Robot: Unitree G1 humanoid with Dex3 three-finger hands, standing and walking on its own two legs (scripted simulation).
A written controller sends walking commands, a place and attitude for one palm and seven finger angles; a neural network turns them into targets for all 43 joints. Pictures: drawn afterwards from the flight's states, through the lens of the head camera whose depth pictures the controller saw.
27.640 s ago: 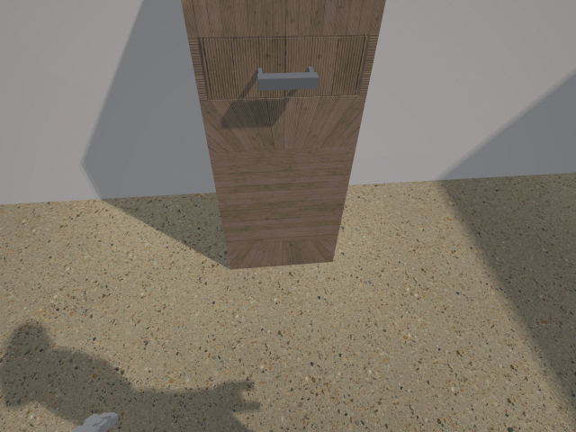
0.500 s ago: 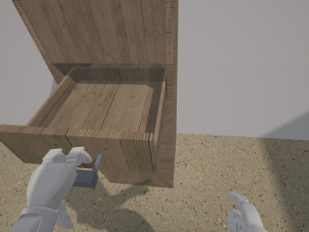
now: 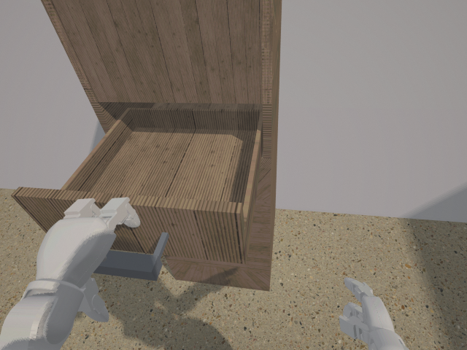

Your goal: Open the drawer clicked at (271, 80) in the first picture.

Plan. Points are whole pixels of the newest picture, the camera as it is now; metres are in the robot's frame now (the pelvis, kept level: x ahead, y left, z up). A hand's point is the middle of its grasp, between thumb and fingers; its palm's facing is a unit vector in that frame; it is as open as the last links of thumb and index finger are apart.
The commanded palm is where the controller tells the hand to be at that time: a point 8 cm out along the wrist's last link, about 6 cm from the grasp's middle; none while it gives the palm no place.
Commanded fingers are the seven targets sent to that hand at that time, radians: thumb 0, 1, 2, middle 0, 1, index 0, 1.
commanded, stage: lift the hand off the handle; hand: left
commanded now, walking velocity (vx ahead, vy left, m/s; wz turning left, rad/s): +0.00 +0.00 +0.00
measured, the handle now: (122, 249) +0.23 +0.23 +0.09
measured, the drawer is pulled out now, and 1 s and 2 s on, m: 0.30 0.30 0.30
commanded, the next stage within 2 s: draw the hand back to the body in 0.82 s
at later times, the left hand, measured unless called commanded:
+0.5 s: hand (85, 217) +0.21 +0.23 +0.20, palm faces +0.21 -0.07 -0.97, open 13.8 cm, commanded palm +0.16 +0.23 +0.26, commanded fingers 0.00 -0.50 0.30 -0.30 -1.20 -0.30 -1.20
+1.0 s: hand (86, 208) +0.21 +0.23 +0.21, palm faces +0.14 -0.08 -0.99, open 13.9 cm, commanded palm +0.17 +0.24 +0.29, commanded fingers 0.00 -0.50 0.30 -0.30 -1.20 -0.30 -1.20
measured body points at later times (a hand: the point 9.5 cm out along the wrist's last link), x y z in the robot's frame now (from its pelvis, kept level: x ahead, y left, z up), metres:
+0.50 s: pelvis -0.01 +0.00 +0.00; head -0.03 -0.06 +0.45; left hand +0.19 +0.23 +0.25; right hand +0.25 -0.18 -0.08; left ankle +0.08 +0.11 -0.74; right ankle -0.04 -0.11 -0.74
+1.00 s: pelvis -0.01 +0.00 +0.00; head -0.03 -0.06 +0.45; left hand +0.20 +0.23 +0.26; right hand +0.25 -0.18 -0.08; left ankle +0.08 +0.11 -0.74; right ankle -0.04 -0.11 -0.74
